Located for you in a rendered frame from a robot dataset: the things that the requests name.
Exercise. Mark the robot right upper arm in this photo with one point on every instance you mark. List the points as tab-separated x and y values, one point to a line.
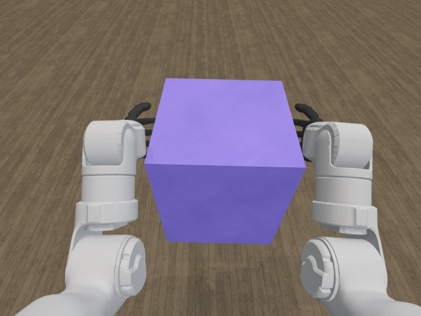
348	276

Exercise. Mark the carton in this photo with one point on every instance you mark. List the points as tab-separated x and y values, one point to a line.
224	160

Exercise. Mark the left robot forearm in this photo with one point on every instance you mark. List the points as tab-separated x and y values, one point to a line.
109	154

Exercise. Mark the robot left upper arm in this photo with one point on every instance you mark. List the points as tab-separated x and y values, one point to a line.
103	271

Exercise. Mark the right robot hand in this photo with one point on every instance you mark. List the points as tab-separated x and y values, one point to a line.
312	115

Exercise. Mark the right robot forearm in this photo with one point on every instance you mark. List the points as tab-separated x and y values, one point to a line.
342	153

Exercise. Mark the left robot hand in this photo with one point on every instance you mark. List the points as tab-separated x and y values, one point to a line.
135	112

